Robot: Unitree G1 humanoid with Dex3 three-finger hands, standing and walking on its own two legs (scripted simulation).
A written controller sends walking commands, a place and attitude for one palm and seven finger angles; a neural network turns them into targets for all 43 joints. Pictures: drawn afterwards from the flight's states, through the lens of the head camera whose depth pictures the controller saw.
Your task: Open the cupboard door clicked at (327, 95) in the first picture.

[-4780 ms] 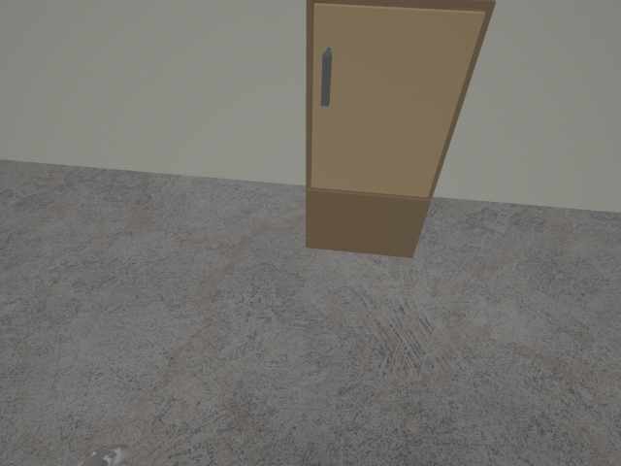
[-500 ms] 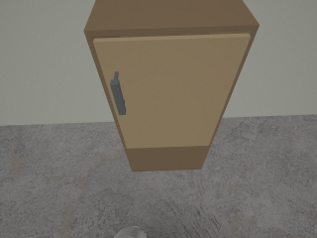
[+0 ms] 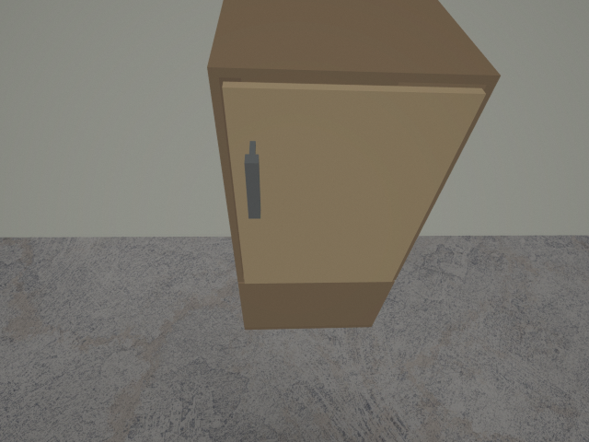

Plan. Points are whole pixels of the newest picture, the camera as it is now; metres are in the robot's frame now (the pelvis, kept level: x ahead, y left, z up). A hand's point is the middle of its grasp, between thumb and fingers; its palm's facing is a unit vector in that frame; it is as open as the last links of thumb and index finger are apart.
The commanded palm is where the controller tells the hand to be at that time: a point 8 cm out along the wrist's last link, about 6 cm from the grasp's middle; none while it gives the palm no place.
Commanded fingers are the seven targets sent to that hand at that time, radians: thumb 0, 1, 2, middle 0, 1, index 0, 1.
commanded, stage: come to a stop and stand still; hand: left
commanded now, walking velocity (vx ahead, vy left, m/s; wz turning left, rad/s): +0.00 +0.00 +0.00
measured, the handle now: (253, 180) +0.54 +0.12 +0.01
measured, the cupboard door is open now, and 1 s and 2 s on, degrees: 0 0 0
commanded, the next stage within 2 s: look again from close up in 0.62 s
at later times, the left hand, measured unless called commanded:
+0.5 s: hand out of the picture -0.07 +0.12 -0.18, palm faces +0.04 -0.99 -0.15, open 7.4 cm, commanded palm none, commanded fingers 0.00 0.90 0.90 -0.20 -0.30 -0.20 -0.30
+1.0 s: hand out of the picture -0.02 +0.15 -0.19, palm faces +0.08 -0.98 -0.19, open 7.4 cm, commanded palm none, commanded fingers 0.00 0.90 0.90 -0.20 -0.30 -0.20 -0.30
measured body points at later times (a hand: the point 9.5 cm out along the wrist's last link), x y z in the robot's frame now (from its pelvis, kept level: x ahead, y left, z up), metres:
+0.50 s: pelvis -0.04 -0.03 +0.00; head -0.05 -0.03 +0.45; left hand -0.07 +0.18 -0.16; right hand -0.11 -0.24 -0.16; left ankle +0.02 +0.07 -0.74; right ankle -0.06 -0.15 -0.74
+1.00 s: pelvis -0.02 -0.02 -0.01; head -0.04 -0.01 +0.44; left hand -0.02 +0.20 -0.17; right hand +0.02 -0.26 -0.15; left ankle +0.02 +0.07 -0.74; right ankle -0.06 -0.15 -0.74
